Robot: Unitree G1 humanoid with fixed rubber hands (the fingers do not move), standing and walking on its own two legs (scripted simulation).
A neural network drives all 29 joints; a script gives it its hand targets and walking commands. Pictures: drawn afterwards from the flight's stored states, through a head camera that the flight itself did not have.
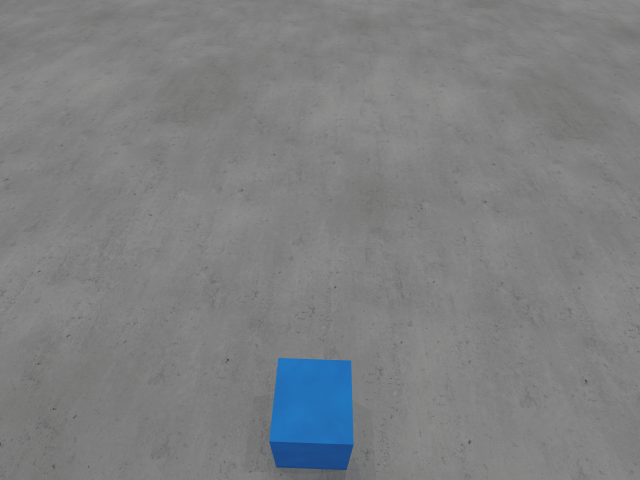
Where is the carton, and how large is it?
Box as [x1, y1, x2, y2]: [269, 358, 353, 469]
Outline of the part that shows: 278,358 269,439 276,466 346,469 353,444 350,360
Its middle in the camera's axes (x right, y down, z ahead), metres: -0.02 +0.50 +1.08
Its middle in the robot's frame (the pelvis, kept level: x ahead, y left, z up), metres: +0.43 +0.02 -0.65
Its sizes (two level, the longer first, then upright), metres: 0.210 0.200 0.250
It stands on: the floor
